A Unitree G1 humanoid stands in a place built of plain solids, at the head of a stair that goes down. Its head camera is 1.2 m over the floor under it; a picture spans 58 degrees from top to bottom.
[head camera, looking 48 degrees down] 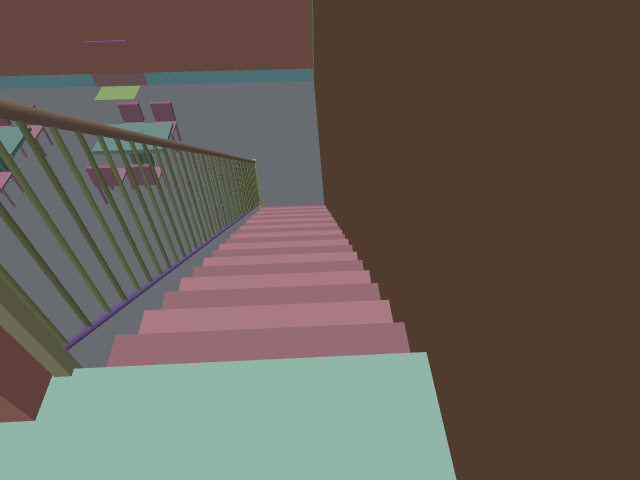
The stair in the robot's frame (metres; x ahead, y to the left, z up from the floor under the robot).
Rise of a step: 0.18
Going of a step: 0.22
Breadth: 1.05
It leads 3 degrees to the left of straight ahead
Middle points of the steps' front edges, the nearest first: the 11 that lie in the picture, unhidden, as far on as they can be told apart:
0.60 0.20 0.00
0.82 0.21 -0.19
1.04 0.23 -0.37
1.26 0.24 -0.55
1.48 0.25 -0.72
1.70 0.26 -0.90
1.92 0.27 -1.08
2.14 0.28 -1.26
2.36 0.29 -1.44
2.58 0.31 -1.62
2.81 0.32 -1.80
